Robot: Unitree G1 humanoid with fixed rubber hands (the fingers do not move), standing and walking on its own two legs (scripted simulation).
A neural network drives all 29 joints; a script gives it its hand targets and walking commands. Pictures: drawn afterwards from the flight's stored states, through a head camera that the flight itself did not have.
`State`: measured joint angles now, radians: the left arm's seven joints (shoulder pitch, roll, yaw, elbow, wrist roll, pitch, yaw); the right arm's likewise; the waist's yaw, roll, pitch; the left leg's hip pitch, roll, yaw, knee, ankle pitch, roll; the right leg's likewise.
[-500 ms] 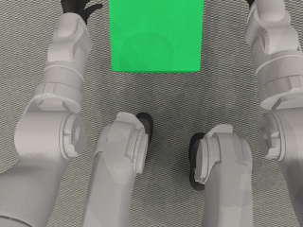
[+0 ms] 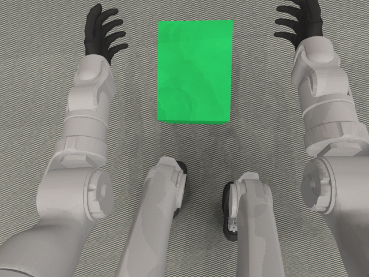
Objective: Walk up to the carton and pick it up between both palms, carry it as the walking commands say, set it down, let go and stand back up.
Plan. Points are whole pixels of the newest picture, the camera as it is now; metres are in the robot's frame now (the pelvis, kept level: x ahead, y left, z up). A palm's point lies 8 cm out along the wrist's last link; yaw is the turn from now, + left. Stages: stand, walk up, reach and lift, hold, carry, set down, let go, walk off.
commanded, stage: set down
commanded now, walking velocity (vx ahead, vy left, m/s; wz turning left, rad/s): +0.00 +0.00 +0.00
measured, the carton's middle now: (195, 81) +0.52 +0.08 -0.39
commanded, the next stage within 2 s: let go in 0.66 s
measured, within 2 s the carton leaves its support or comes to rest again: neither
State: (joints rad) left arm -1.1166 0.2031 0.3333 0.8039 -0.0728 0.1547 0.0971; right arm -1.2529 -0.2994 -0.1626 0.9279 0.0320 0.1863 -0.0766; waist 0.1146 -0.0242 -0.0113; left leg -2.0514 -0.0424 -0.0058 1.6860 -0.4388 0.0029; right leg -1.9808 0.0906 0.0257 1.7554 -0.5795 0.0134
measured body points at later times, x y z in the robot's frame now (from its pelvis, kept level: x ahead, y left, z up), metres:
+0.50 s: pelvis +0.02 +0.00 +0.14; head +0.32 +0.01 +0.48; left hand +0.49 +0.25 +0.04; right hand +0.57 -0.12 +0.04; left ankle +0.12 +0.11 -0.47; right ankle +0.07 -0.11 -0.47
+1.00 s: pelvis +0.06 +0.01 +0.21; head +0.32 +0.02 +0.58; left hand +0.42 +0.26 +0.09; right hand +0.47 -0.15 +0.09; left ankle +0.12 +0.11 -0.47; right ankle +0.07 -0.11 -0.47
